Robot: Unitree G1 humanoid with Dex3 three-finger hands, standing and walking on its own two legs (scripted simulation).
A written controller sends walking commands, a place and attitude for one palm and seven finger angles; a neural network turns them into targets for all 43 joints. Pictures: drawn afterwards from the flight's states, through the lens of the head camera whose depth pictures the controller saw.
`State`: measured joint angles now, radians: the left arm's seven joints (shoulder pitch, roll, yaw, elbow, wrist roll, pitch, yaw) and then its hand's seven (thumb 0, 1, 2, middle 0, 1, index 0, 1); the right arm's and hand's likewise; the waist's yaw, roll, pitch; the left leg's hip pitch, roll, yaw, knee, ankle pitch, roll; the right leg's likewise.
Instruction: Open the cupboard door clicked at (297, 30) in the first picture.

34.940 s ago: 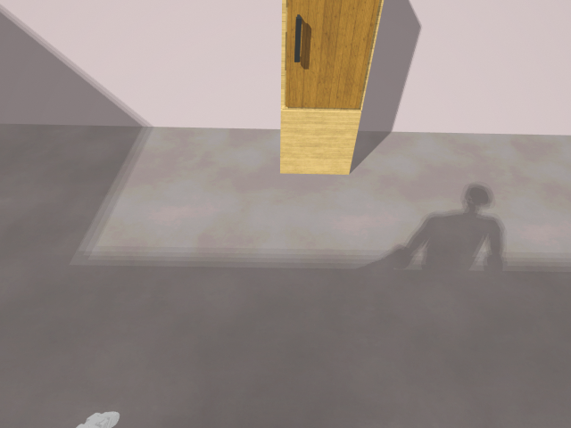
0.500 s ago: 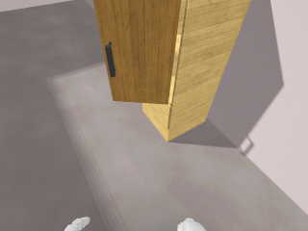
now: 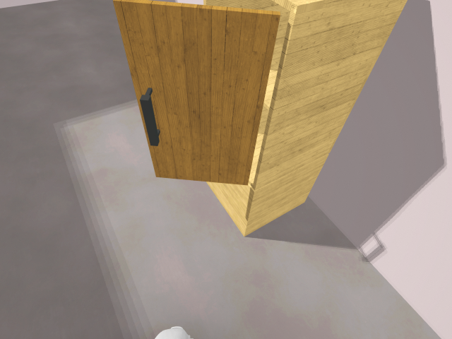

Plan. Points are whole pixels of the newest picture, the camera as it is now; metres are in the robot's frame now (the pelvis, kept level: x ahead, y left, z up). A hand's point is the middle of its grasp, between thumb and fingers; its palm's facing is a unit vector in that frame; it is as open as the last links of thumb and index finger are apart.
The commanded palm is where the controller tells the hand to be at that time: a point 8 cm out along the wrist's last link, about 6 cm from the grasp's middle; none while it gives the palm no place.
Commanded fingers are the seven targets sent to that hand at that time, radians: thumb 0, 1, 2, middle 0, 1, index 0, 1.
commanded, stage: come to a stop and stand still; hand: left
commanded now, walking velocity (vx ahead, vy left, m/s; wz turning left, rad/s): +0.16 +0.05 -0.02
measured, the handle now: (152, 117) +0.65 +0.25 -0.04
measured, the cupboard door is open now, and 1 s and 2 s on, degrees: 54 54 54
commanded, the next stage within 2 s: look again from close up in 1.84 s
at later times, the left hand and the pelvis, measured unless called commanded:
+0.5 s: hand (136, 333) +0.15 +0.19 -0.17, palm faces -0.03 -0.96 -0.27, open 7.3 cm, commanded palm none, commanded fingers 0.00 0.90 0.90 -0.20 -0.30 -0.20 -0.30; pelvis +0.08 -0.01 -0.01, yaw -3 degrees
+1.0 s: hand out of the picture +0.09 +0.19 -0.18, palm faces +0.03 -0.98 -0.18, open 7.4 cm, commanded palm none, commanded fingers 0.00 0.90 0.90 -0.20 -0.30 -0.20 -0.30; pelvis +0.06 +0.00 +0.00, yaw -2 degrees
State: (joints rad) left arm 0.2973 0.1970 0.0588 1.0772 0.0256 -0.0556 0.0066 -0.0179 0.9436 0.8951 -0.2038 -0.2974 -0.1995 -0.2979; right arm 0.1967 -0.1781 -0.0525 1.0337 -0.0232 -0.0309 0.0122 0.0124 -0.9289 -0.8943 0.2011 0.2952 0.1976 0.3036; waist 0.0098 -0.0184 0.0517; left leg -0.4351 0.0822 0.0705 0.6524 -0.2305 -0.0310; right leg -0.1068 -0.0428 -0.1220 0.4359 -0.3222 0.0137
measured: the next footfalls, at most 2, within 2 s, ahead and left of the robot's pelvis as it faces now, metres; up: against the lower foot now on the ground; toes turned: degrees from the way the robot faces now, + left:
left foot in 0.04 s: +0.14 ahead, +0.13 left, +0.00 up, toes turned +6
right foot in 0.46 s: +0.11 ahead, -0.12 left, +0.00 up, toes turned -6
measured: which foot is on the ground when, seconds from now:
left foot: up 0.00-0.02, down 0.04-0.48, up 0.50-0.82, down 0.84-1.00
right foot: down 0.00-0.04, up 0.06-0.44, down 0.46-1.00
